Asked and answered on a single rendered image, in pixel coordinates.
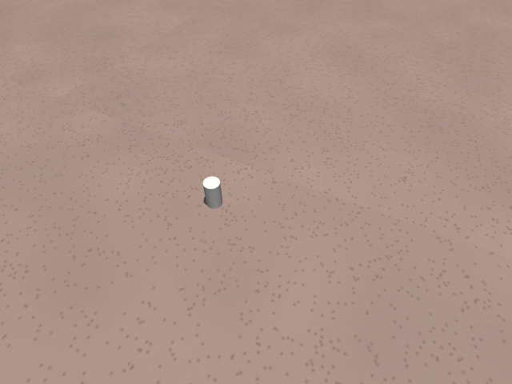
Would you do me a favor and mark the can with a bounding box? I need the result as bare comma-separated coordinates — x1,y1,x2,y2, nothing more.
203,177,222,209

